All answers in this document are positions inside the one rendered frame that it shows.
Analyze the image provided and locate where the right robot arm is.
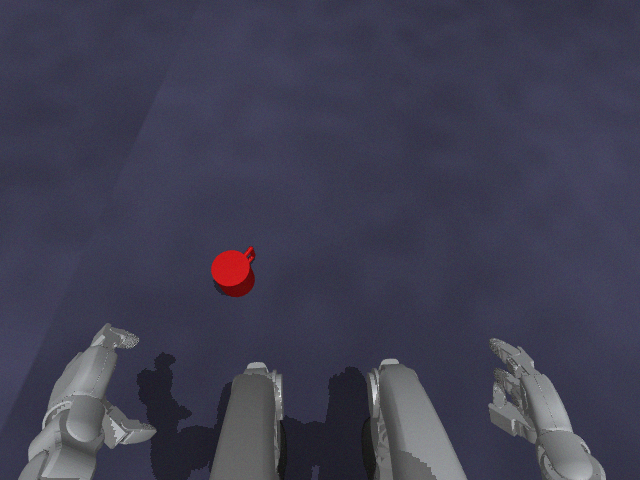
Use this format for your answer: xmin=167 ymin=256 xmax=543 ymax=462
xmin=535 ymin=431 xmax=606 ymax=480

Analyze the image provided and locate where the left robot arm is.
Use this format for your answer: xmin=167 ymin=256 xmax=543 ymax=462
xmin=18 ymin=395 xmax=105 ymax=480

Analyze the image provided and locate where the left robot hand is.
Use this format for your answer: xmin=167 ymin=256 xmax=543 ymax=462
xmin=47 ymin=323 xmax=157 ymax=449

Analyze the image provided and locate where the mug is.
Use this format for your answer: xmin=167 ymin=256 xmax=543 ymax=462
xmin=211 ymin=246 xmax=256 ymax=297

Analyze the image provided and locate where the right robot hand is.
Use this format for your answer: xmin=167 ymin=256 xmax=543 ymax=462
xmin=488 ymin=338 xmax=573 ymax=444

